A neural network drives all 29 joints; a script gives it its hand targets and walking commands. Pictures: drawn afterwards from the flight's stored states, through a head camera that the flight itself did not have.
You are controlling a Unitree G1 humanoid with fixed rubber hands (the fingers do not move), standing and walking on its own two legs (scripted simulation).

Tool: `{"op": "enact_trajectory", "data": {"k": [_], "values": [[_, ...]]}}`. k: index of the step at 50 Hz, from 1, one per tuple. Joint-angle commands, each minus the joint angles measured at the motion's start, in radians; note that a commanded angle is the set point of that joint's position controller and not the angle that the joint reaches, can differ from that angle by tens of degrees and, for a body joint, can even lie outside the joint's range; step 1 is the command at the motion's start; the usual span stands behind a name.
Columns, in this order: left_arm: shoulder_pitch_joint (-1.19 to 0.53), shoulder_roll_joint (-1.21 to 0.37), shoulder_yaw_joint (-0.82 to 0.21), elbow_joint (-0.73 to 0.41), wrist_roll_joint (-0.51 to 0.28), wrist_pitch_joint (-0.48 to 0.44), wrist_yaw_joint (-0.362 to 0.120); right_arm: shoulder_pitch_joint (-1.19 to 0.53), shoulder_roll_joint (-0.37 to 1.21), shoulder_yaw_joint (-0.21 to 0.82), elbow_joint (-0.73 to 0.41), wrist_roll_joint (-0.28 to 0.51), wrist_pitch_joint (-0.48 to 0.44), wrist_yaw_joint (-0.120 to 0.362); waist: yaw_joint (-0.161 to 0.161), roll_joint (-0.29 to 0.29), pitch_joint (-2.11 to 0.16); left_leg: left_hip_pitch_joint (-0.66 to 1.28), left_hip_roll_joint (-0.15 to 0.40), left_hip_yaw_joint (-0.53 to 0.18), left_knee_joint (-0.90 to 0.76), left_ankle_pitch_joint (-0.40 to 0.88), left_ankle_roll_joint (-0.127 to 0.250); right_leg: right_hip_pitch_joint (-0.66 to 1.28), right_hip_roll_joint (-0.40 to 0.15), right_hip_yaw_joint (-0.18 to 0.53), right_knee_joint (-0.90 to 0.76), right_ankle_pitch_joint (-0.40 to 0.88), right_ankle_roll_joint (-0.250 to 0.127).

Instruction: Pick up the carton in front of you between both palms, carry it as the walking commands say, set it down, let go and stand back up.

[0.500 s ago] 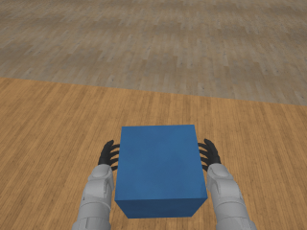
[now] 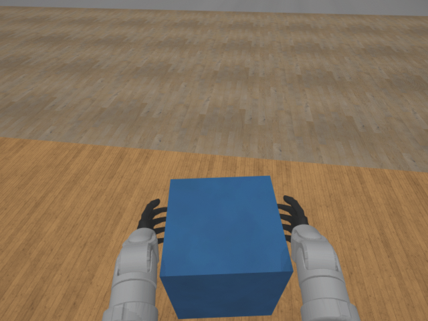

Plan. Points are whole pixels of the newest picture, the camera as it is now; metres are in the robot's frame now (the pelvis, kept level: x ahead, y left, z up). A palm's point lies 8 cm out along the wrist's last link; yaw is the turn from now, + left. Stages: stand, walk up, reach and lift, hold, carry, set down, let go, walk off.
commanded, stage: reach and lift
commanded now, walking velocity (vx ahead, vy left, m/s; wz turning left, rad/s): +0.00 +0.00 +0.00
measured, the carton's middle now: (222, 249) +0.30 +0.00 -0.05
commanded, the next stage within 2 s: hold in 0.68 s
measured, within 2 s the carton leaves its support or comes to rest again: neither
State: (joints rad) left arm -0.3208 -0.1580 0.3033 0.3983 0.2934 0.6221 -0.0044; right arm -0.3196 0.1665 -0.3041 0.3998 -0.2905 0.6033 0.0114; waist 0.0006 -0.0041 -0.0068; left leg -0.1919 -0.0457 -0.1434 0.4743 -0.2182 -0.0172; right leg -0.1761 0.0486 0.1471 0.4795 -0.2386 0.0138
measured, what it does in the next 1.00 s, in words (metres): stands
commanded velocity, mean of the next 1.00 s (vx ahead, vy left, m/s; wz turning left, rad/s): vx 0.00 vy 0.00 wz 0.00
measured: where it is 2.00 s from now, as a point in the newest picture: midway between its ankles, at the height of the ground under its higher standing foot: outside the picture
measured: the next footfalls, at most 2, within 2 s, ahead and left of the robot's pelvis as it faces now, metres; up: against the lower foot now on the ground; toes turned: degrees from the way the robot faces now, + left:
left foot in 1.94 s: +0.15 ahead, +0.09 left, +0.00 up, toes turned +6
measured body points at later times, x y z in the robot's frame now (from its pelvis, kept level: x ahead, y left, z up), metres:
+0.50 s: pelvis +0.02 +0.00 +0.01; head -0.01 +0.00 +0.46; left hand +0.32 +0.15 +0.03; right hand +0.32 -0.15 +0.03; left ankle +0.03 +0.13 -0.74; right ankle +0.02 -0.13 -0.74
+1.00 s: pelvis +0.01 +0.00 +0.01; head -0.04 +0.00 +0.45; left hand +0.31 +0.15 +0.05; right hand +0.31 -0.15 +0.05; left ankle +0.03 +0.13 -0.74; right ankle +0.02 -0.13 -0.74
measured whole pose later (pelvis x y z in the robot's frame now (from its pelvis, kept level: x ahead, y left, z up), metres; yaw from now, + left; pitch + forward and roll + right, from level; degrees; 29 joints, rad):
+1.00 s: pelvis +0.01 +0.00 +0.01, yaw +0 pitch -7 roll +0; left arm -0.27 -0.15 0.23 0.24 0.27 0.77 0.00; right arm -0.27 0.15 -0.23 0.24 -0.27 0.76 0.01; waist 0.00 0.00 0.01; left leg -0.05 -0.04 -0.14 0.36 -0.19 -0.01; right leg -0.03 0.04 0.14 0.37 -0.20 0.01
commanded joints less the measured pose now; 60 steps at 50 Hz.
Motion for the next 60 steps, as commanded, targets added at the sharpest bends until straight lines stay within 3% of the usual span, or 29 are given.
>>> {"op": "enact_trajectory", "data": {"k": [1,21,33,38,45,60], "values": [[-0.571,-0.975,-0.567,0.003,-0.237,-0.032,-0.254,-0.543,0.971,0.556,0.024,0.223,-0.016,0.242,-0.003,0.003,-0.245,0.098,-0.044,0.085,-0.082,0.038,0.009,0.020,0.038,-0.081,-0.100,0.044,-0.006],[-0.430,-0.944,-0.609,-0.115,-0.261,0.014,-0.234,-0.409,0.928,0.593,-0.091,0.246,0.028,0.236,-0.001,0.007,-0.254,0.182,-0.051,0.075,-0.123,0.238,-0.006,0.109,0.052,-0.079,-0.135,0.235,0.005],[-0.406,-0.922,-0.623,-0.168,-0.275,0.042,-0.236,-0.379,0.925,0.615,-0.146,0.261,0.059,0.228,0.001,-0.001,-0.234,0.190,-0.057,0.075,-0.134,0.251,-0.004,0.136,0.051,-0.072,-0.148,0.269,0.010],[-0.414,-0.926,-0.696,-0.259,-0.318,0.069,-0.231,-0.382,0.932,0.685,-0.237,0.303,0.088,0.221,-0.003,0.000,-0.285,0.227,-0.058,0.067,-0.139,0.308,-0.007,0.181,0.050,-0.065,-0.153,0.339,0.013],[-0.406,-0.872,-0.615,-0.200,-0.273,0.118,-0.226,-0.379,0.876,0.605,-0.176,0.260,0.137,0.219,-0.004,0.001,-0.132,0.178,-0.053,0.079,-0.171,0.133,-0.002,0.126,0.044,-0.075,-0.185,0.154,0.005],[-0.520,-0.914,-0.615,-0.164,-0.275,0.105,-0.236,-0.494,0.902,0.600,-0.140,0.259,0.119,0.234,-0.004,0.005,-0.183,0.182,-0.046,0.084,-0.155,0.083,-0.001,0.111,0.043,-0.084,-0.168,0.093,-0.002]]}}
